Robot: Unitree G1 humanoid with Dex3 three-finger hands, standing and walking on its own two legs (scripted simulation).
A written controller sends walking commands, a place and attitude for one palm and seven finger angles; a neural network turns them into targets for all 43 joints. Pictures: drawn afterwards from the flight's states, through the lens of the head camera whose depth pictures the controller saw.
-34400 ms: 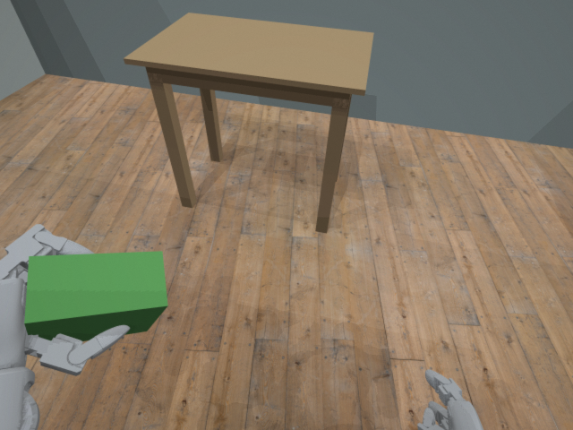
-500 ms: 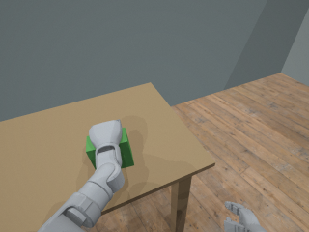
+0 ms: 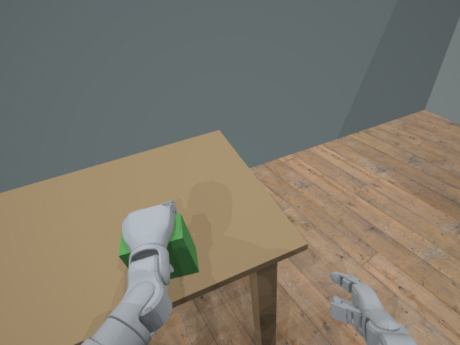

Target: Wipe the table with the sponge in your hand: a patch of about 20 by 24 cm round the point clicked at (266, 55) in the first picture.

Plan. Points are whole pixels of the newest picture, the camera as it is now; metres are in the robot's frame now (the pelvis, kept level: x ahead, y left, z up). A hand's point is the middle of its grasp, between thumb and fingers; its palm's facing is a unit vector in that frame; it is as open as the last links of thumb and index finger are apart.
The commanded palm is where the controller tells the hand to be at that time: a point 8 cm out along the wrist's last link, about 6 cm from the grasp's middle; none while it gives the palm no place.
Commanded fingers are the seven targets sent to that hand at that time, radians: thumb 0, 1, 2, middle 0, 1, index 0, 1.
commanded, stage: slide back across to the middle lane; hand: left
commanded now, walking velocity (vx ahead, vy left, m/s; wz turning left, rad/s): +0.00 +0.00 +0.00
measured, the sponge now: (164, 256) +0.29 +0.18 +0.02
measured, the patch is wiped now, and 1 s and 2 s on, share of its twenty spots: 1.00 1.00 1.00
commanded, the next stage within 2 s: wipe forward along the middle lane in 0.68 s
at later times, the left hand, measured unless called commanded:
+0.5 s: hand (144, 254) +0.25 +0.19 +0.07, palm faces +0.07 -0.17 -0.98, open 10.2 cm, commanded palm +0.21 +0.20 +0.11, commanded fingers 0.00 0.10 1.30 -1.20 -1.60 -1.20 -1.60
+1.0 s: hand (117, 258) +0.25 +0.24 +0.06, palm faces +0.01 -0.08 -1.00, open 10.2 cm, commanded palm +0.23 +0.25 +0.10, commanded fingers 0.00 0.10 1.30 -1.20 -1.60 -1.20 -1.60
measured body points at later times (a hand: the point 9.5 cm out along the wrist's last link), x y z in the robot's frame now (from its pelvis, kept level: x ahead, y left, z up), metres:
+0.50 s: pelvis -0.01 -0.01 +0.00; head -0.06 -0.06 +0.44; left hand +0.24 +0.19 +0.12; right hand +0.23 -0.23 -0.07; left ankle +0.03 +0.13 -0.73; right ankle -0.03 -0.05 -0.73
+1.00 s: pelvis -0.01 +0.00 +0.00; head -0.06 -0.06 +0.44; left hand +0.24 +0.24 +0.12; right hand +0.22 -0.23 -0.08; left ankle +0.03 +0.13 -0.73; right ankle -0.03 -0.05 -0.73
